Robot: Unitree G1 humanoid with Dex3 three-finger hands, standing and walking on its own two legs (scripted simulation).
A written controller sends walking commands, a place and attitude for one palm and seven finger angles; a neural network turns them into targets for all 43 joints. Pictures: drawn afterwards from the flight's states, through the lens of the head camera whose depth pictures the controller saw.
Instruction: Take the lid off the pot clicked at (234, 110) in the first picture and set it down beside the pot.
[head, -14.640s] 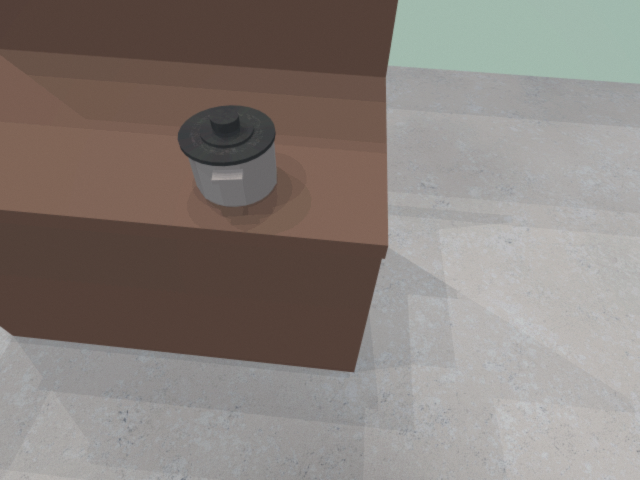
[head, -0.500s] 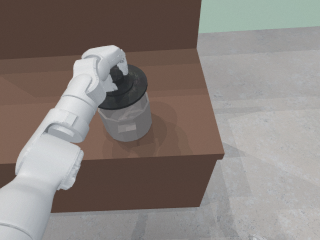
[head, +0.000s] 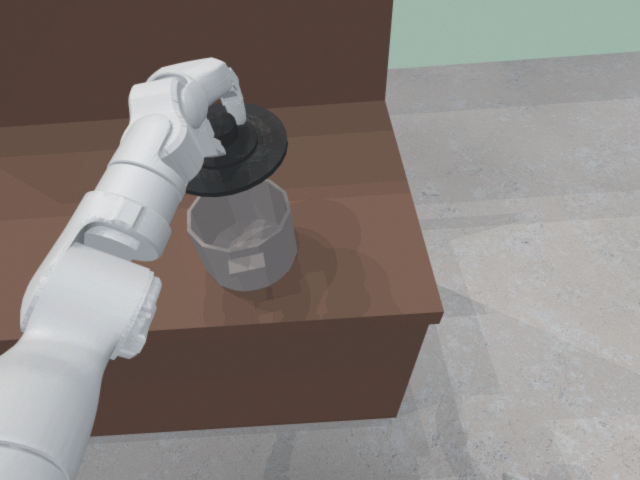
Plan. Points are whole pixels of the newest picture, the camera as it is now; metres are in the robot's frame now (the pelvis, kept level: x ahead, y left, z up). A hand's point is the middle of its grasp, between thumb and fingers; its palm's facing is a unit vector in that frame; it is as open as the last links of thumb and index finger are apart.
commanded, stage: lift the lid straight up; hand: left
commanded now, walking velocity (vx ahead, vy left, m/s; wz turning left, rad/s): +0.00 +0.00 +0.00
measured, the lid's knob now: (217, 129) +0.51 +0.12 +0.18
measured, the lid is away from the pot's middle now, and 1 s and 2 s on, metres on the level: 0.01 0.06 0.19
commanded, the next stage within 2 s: move the lid sideways beside the pot in 0.42 s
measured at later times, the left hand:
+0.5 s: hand (191, 126) +0.47 +0.13 +0.22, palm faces -0.28 -0.08 -0.96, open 8.2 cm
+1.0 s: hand (145, 129) +0.46 +0.18 +0.23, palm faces -0.27 -0.10 -0.96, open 8.2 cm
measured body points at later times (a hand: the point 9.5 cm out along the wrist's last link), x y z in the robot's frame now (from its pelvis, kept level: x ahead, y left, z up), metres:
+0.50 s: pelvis -0.01 +0.01 +0.00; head +0.02 -0.02 +0.45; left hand +0.48 +0.13 +0.27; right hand +0.11 -0.25 -0.13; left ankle +0.05 +0.12 -0.74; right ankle -0.06 -0.12 -0.74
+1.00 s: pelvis -0.01 +0.00 +0.00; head +0.01 -0.02 +0.45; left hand +0.47 +0.19 +0.28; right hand +0.08 -0.27 -0.13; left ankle +0.05 +0.12 -0.74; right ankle -0.06 -0.12 -0.74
